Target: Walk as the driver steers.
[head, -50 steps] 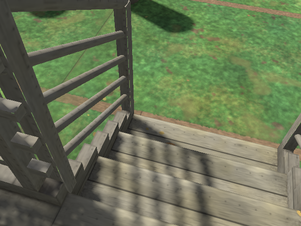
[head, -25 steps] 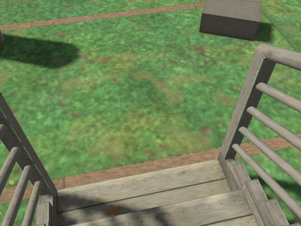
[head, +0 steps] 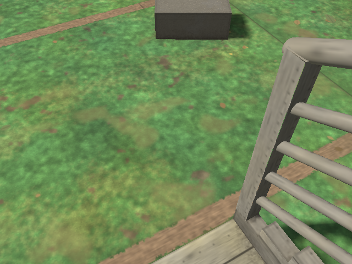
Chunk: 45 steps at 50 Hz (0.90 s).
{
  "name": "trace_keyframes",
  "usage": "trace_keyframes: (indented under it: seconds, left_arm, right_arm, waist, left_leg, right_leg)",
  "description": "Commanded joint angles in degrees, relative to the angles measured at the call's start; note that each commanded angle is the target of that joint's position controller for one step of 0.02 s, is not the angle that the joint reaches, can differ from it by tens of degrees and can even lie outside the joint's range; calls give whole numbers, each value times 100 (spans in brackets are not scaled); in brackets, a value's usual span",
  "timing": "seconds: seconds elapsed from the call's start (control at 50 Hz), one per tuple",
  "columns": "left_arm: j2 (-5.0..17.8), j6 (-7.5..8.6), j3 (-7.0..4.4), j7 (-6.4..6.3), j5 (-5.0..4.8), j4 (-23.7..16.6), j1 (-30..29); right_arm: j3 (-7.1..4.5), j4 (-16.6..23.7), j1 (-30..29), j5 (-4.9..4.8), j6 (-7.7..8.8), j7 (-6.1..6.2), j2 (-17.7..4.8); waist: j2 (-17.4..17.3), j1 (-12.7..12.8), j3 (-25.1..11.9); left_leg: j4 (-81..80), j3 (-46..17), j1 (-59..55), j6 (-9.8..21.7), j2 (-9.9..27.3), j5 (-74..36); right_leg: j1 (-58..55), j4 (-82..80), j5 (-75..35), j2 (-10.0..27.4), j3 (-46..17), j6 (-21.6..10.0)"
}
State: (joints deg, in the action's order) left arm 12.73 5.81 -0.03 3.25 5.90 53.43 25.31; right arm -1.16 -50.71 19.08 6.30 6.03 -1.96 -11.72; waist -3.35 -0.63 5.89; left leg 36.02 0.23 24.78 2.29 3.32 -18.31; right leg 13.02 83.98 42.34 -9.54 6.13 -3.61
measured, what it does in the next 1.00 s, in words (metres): goes down, turning left: right foot, then left foot 0.16 m lower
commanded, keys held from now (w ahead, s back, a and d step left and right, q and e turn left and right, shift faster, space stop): q+shift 0.78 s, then e+shift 0.22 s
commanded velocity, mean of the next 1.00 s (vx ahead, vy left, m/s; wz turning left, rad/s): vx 0.11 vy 0.00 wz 0.67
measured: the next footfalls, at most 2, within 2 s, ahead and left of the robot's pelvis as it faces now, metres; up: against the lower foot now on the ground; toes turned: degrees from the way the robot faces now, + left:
right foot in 0.28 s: +0.25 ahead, -0.10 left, +0.00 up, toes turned +21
left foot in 0.82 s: +0.26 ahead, +0.32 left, -0.16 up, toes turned +47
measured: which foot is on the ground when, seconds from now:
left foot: down 0.00-0.36, up 0.38-0.80, down 0.82-1.00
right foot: up 0.00-0.26, down 0.28-0.82, up 0.84-1.00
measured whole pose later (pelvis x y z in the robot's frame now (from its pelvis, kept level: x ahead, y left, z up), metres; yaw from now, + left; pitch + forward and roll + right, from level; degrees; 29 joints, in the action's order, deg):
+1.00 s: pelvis +0.24 +0.21 -0.20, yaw +42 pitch +0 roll +0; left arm 15.3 4.5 1.8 3.0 2.0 46.7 19.8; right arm -0.7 -48.6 15.4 1.8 5.6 -6.1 -16.3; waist 1.1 4.6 1.2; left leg 38.9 6.7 22.7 5.2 -2.3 16.4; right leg 42.8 88.4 24.5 7.4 -1.8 6.9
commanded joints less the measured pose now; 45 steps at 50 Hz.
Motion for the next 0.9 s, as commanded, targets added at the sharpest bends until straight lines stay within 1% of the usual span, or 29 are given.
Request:
trace_keyframes:
  seconds: [0.02, 0.04, 0.06, 0.08, 0.12, 0.14, 0.16, 0.2, 0.26, 0.3, 0.34, 0.36, 0.38, 0.4, 0.42, 0.46, 0.5, 0.58, 0.62, 0.66, 0.68, 0.74, 0.76, 0.78, 0.8, 0.84, 0.86, 0.88, 0.9]
  left_arm:
    - [135, 160, -88, 583, -75, -1684, -2019]
    - [247, 69, -165, 510, -320, -1844, -553]
    - [693, -91, -241, 357, -486, -1944, -588]
    - [997, -168, -318, 119, -437, -1912, -1089]
    - [192, -279, -47, -241, 4, -1991, -689]
    - [-42, -248, 47, -268, 189, -2113, -884]
    - [-94, -273, 52, -226, 136, -1997, -832]
    - [105, -391, 15, -62, -103, -2222, -1319]
    - [902, -324, -294, -249, -111, -2259, -1632]
    - [743, -245, -269, -412, -158, -2512, -2075]
    - [817, -139, -306, -473, -332, -2301, -1436]
    - [1238, -137, -422, -400, -328, -2121, -653]
    - [1092, -84, -404, -340, 144, -2169, -533]
    - [792, 3, -316, -387, 75, -1782, -447]
    - [544, 22, -252, -477, -207, -1667, -634]
    - [-88, 86, -63, -621, -419, -1933, -1632]
    - [170, 262, -8, -834, -177, -2098, -2142]
    - [610, 285, 4, -1151, -238, -1098, 467]
    - [381, 240, 135, -1057, -193, -882, 776]
    - [904, 292, 54, -622, 163, -889, 152]
    - [1140, 341, -40, -522, 183, -913, -151]
    - [1344, 262, -177, -624, -221, -468, 70]
    - [1334, 136, -197, -653, -191, -235, 347]
    - [1276, 38, -171, -594, -7, -189, 307]
    - [1178, -130, -152, -372, 147, -239, 82]
    - [229, -266, 37, 65, -14, -742, 518]
    - [828, -175, -77, 103, -302, -984, 71]
    - [1029, -8, -33, 53, -491, -1468, -614]
    - [971, 71, 89, 48, -463, -1434, -733]
  right_arm:
    - [-475, -1476, 4633, 125, -27, 117, -1465]
    - [-564, -448, 2467, -215, 82, 30, -2351]
    - [-550, -159, 1381, -222, 173, 31, -1923]
    - [-297, -148, 1101, -263, 188, 62, -1296]
    - [292, 62, 131, -212, 188, 79, 245]
    - [388, 91, 374, -344, 284, 181, 369]
    - [336, 167, 522, -353, 366, 252, 66]
    - [-37, 175, 597, -316, 368, 95, -1272]
    - [-42, 458, 1068, -341, 375, 146, -1103]
    - [-59, 408, 1534, -488, 305, 151, -810]
    - [-8, 883, 752, -568, 179, 16, -610]
    - [121, 1195, 576, -256, 63, -120, -179]
    - [44, 1419, 119, -237, -84, -182, -442]
    - [112, 1498, -342, -118, -280, -45, -371]
    - [149, 1458, -238, -95, -422, 78, -329]
    - [267, 1401, 26, 157, -494, -5, -192]
    - [242, 1422, -7, 260, -424, -302, -365]
    - [108, 1941, -1870, 257, -307, -670, -607]
    - [94, 1762, -2090, 212, -313, -713, -616]
    - [-35, 1551, -1629, 94, -442, -622, -738]
    - [-106, 1432, -1533, 38, -500, -568, -836]
    - [-175, 1358, -1999, 132, -569, -452, -1003]
    - [-179, 1201, -1708, 145, -511, -416, -945]
    - [-290, 959, -907, 81, -392, -343, -1043]
    - [-590, 431, 227, -185, -250, -196, -1586]
    - [-784, 644, 1264, -188, -265, -50, -2596]
    - [-750, 649, 1462, -78, -263, -109, -2414]
    - [-713, 823, 779, -330, -225, -251, -2287]
    - [-593, 720, 547, -522, -153, -403, -2044]
  waist:
    - [-897, -1576, -928]
    - [-499, -293, -1350]
    - [100, -352, -914]
    - [1073, -403, -757]
    - [684, 404, -258]
    - [713, 476, -130]
    - [942, 561, -725]
    - [136, 497, -960]
    - [326, -20, -1378]
    - [-126, -335, -1233]
    - [572, 159, -1659]
    - [1720, 478, -2811]
    - [1210, 779, -2021]
    - [254, 718, -1013]
    - [330, 484, -1192]
    - [854, 84, -1221]
    - [600, -104, -1008]
    - [726, 929, -500]
    - [601, 1058, -209]
    - [1025, 485, 29]
    - [931, 323, 204]
    - [779, 533, 696]
    - [562, 538, 610]
    - [374, 175, 150]
    - [-184, -299, -722]
    - [-1111, -176, -3424]
    - [-867, -542, -2748]
    - [-882, -566, -1814]
    - [-576, -384, -1132]
  left_leg:
    - [-119, -1627, -4813, 1266, 389, -3460]
    - [-159, -4237, -4527, 2875, 1661, -4140]
    - [-296, -4765, -3718, 3031, 2037, -1258]
    - [-398, -4139, -2013, 2772, 1684, -921]
    - [-1185, -3990, 208, 2096, 945, 697]
    - [-845, -3487, 1623, 1899, 298, 1059]
    - [-709, -2687, 2631, 1686, -256, 1559]
    - [-867, -2617, 3036, 1554, -438, 1516]
    - [778, -3121, 52, 1244, -127, -179]
    - [1433, -3924, -1530, 1203, 102, -528]
    - [2038, -3080, 122, 646, -492, -504]
    - [3055, -2026, 2603, -53, -1211, 1849]
    - [4170, -1668, 3882, -429, -1157, 5343]
    - [4499, -1557, 4613, -593, -569, 5072]
    - [4407, -1239, 4270, -738, -229, 4820]
    - [4282, -496, 2827, -714, -42, 3659]
    - [4017, -376, 1927, -559, 227, 1491]
    - [2277, -63, 3789, -108, 648, 855]
    - [14, 51, 3347, 45, 848, -690]
    - [602, 536, 281, -76, 208, -1210]
    - [488, 448, 102, -87, 189, -870]
    - [-1214, 88, 910, 158, 508, 416]
    - [-1747, 67, 625, 328, 573, 320]
    - [-1689, 354, -815, 495, 317, -161]
    - [-1490, 599, -3061, 555, -88, -688]
    - [622, -884, -6493, 1335, 951, -3415]
    - [421, -1233, -5800, 1266, 1379, -3753]
    - [-479, -2146, -4473, 1534, 1903, -1290]
    - [-723, -2232, -3155, 1577, 1988, 447]
  right_leg:
    - [4214, 3771, 105, -465, -960, 789]
    - [5123, 3510, 11, 4, -1484, 1261]
    - [5928, 3867, -157, 411, -1798, 1017]
    - [5122, 3286, -652, 727, -1689, 757]
    - [4626, 204, -2480, 1817, -2203, 841]
    - [3615, -547, -3486, 1820, -1693, 904]
    - [1784, -1743, -4029, 1682, -995, 1011]
    - [609, -1532, -3198, 1249, -271, 1097]
    - [1977, -2051, -2651, 928, -928, 971]
    - [2871, -2978, -1669, 838, -1433, 652]
    - [250, -4318, -4583, 1283, -1703, -434]
    - [-2527, -4809, -6651, 2804, -3730, -2161]
    - [-2090, -5182, -6611, 3940, -5182, -2705]
    - [-1432, -5223, -6228, 3910, -4766, -2326]
    - [-1159, -5207, -5876, 3454, -3860, -1881]
    - [22, -5171, -5723, 2483, -2136, -1054]
    - [1311, -5024, -3966, 1989, -993, -471]
    - [-545, -4337, -2788, 2660, -1355, -503]
    - [-127, -4391, -1314, 2750, -1201, -218]
    - [2308, -5038, -575, 2777, -783, -249]
    - [2305, -5027, -297, 2912, -705, -143]
    - [247, -4638, -286, 3503, -1112, 301]
    - [-313, -4132, -414, 3485, -1028, 396]
    - [-44, -3167, -974, 3222, -537, 472]
    - [730, -1529, -1477, 2499, 233, 693]
    - [2716, 1722, 497, 1585, -115, 804]
    - [3619, 2554, 383, 1595, -331, 1045]
    - [4897, 2558, 329, 1662, -404, 1064]
    - [5189, 2706, 325, 1921, -654, 959]
Over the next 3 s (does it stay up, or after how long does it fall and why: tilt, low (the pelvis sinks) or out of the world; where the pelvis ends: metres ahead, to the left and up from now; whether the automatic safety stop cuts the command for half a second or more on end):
stays up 1.01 0.67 -0.35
